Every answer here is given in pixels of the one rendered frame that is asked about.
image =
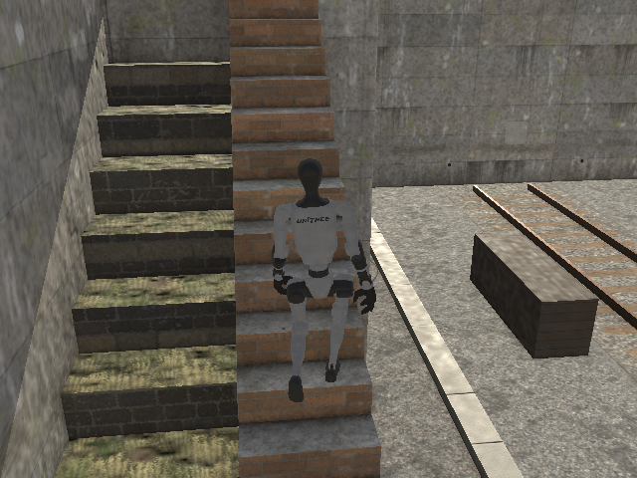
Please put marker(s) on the robot right thigh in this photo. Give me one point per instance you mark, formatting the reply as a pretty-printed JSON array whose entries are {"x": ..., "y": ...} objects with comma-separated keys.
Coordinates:
[{"x": 342, "y": 289}]

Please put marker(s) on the robot right hand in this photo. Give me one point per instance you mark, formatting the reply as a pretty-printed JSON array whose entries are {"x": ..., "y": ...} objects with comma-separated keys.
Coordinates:
[{"x": 369, "y": 301}]

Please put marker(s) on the left robot upper arm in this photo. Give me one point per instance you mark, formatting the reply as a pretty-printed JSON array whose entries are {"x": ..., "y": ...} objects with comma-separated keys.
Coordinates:
[{"x": 282, "y": 214}]

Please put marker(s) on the robot left forearm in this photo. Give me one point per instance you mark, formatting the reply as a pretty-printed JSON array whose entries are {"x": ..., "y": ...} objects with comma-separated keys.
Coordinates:
[{"x": 278, "y": 266}]

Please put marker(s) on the right robot shin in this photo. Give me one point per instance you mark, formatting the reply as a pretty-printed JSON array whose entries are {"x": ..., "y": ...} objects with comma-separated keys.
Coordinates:
[{"x": 336, "y": 337}]

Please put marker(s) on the right robot upper arm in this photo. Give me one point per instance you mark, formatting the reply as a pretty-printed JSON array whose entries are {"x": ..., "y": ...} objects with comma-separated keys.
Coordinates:
[{"x": 344, "y": 209}]

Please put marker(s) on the robot right forearm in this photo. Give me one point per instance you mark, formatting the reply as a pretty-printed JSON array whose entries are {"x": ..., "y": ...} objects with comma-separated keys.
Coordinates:
[{"x": 361, "y": 269}]

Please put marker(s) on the robot left hand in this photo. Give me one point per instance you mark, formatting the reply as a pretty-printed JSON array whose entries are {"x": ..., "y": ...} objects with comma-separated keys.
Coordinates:
[{"x": 278, "y": 284}]

